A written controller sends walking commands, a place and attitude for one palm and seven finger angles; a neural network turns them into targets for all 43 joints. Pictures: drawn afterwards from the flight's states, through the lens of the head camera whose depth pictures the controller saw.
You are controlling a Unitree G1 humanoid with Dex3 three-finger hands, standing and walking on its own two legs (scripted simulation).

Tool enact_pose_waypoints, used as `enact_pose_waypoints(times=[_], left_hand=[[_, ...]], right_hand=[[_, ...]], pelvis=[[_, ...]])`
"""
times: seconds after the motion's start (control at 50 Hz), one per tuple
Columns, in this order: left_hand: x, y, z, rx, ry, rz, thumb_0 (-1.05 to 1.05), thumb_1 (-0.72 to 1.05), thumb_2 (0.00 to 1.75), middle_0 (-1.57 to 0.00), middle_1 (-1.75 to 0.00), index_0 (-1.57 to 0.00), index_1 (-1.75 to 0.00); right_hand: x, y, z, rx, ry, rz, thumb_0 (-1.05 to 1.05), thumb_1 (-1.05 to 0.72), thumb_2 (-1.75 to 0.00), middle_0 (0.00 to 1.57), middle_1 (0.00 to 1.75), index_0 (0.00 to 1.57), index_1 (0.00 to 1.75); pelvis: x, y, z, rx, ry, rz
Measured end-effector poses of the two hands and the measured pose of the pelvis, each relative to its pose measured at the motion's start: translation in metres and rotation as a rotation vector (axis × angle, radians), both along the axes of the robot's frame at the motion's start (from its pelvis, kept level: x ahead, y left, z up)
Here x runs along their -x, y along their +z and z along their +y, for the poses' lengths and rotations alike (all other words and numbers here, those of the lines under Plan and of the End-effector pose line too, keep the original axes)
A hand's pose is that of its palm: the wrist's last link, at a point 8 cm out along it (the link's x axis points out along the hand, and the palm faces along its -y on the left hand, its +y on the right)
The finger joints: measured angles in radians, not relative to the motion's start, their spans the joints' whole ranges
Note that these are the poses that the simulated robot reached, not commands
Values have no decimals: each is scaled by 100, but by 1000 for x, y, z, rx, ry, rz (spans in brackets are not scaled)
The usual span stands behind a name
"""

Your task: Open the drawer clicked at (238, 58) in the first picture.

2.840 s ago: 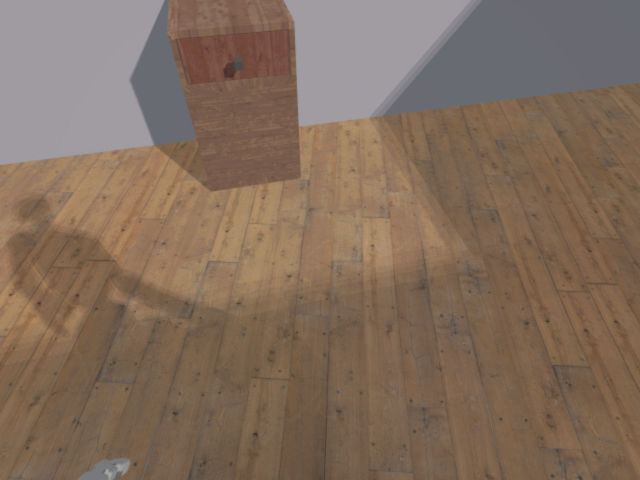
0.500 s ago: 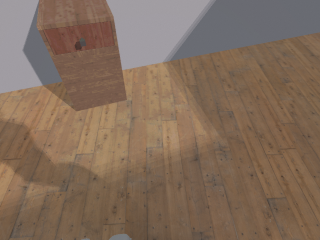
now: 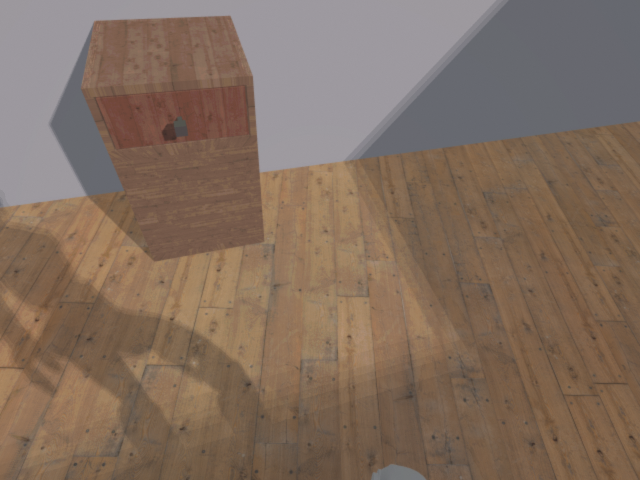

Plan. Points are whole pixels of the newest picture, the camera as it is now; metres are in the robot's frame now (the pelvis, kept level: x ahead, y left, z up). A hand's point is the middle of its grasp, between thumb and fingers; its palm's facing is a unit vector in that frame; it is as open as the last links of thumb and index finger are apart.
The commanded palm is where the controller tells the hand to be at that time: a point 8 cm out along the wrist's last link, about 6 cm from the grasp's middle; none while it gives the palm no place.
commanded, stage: walk to a spot facing it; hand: left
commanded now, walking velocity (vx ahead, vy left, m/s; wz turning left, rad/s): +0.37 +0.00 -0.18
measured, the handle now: (180, 125) +0.99 +0.47 -0.16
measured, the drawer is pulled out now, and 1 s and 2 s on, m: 0.00 0.00 0.00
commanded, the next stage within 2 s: turn to face it in 0.44 s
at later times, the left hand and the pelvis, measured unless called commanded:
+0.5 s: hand (263, 382) +0.29 +0.11 -0.16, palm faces +0.05 -0.97 -0.23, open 7.1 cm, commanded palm none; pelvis +0.23 -0.08 +0.00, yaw +2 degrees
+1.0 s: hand (232, 347) +0.35 +0.18 -0.18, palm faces +0.30 -0.93 -0.22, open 7.3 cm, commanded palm none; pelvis +0.35 -0.03 -0.01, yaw +13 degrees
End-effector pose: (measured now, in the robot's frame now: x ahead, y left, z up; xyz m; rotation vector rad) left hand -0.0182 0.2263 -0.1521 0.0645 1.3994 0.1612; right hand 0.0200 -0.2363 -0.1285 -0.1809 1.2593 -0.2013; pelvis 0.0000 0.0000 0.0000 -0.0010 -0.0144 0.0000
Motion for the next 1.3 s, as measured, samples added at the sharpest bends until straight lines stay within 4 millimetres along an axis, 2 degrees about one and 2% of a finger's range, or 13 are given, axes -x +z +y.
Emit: enact_pose_waypoints(times=[0.12,0.2,0.26,0.32,0.4,0.58,0.7,0.78,0.86,0.96,1.04,1.18,1.3], left_hand=[[-107,8,-6,-32,-62,-86,1,92,90,-19,-30,-20,-30],[-188,10,-22,-59,-136,-141,1,92,90,-19,-30,-20,-30],[-247,5,-40,-83,-176,-217,1,92,90,-19,-30,-20,-30],[-282,5,-56,-94,-162,-280,0,92,90,-19,-30,-20,-30],[-294,13,-74,-80,-136,-254,0,91,90,-20,-30,-20,-30],[-293,15,-72,-77,-3,-157,-1,94,90,-20,-30,-20,-30],[-274,-6,-71,-17,114,-29,0,92,90,-20,-30,-20,-30],[-268,-25,-57,10,177,61,0,91,90,-20,-30,-20,-30],[-290,-23,-34,-25,198,50,1,91,90,-20,-30,-20,-30],[-336,-5,-10,-82,207,-72,1,91,90,-20,-30,-20,-30],[-366,7,-5,-120,207,-151,0,91,90,-20,-30,-20,-30],[-397,21,-26,-163,200,-224,0,91,90,-19,-30,-20,-30],[-386,26,-62,-170,230,-227,0,91,90,-20,-30,-20,-30]], right_hand=[[24,-7,0,-52,-85,196,0,-93,-90,20,30,20,30],[27,-18,-2,-104,-150,298,0,-92,-90,20,30,20,30],[19,-32,-9,-144,-178,369,0,-91,-90,20,30,20,30],[-13,-41,-23,-162,-170,387,1,-91,-90,20,30,20,30],[-95,-38,-47,-137,-123,264,1,-91,-90,20,30,20,30],[-283,-15,-71,-71,39,12,1,-93,-90,20,30,20,30],[-388,-8,-53,-27,194,-44,1,-92,-90,19,30,20,30],[-444,-12,-30,9,268,-113,1,-92,-90,20,30,20,30],[-465,-6,-15,14,290,-133,0,-91,-90,20,30,20,30],[-470,-2,-2,-14,305,-104,0,-91,-90,20,30,20,30],[-472,-4,-5,-36,296,-93,0,-92,-90,20,30,21,30],[-469,-21,-32,-73,280,-50,0,-91,-90,20,30,21,30],[-464,-32,-59,-85,290,28,0,-91,-90,20,30,20,30]], pelvis=[[-55,0,-13,-13,-18,4],[-96,-8,-31,-22,-37,3],[-131,-23,-51,-27,-38,-1],[-156,-27,-65,-18,-31,-11],[-187,-15,-74,-6,-13,-12],[-256,-2,-75,14,80,-2],[-299,-9,-57,27,143,-6],[-326,-26,-37,29,171,-8],[-337,-21,-30,22,188,-16],[-347,-11,-29,20,221,-14],[-355,-7,-35,13,246,-13],[-366,-11,-59,-14,280,-12],[-372,-10,-79,-27,330,-21]])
